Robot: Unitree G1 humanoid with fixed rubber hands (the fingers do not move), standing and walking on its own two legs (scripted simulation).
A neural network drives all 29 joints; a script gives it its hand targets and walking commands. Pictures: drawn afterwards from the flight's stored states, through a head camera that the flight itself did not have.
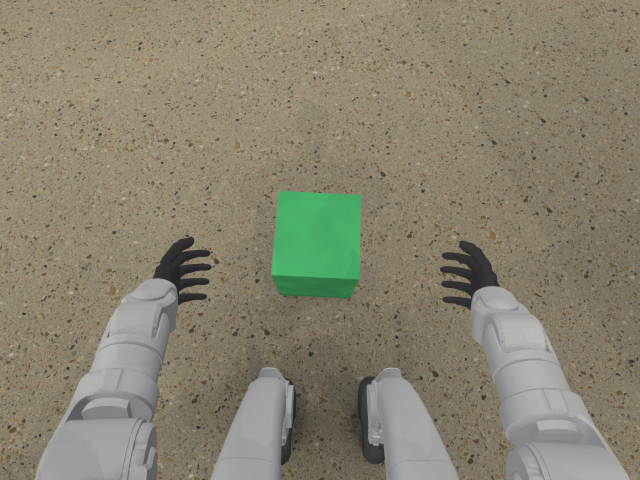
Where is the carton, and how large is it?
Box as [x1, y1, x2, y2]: [271, 191, 360, 298]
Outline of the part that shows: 279,191 271,275 280,294 349,298 358,280 360,195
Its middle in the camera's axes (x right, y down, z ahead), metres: +0.00 +0.03 +1.03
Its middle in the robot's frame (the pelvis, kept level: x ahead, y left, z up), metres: +0.54 +0.03 -0.57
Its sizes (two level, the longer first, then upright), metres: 0.210 0.200 0.250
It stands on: the floor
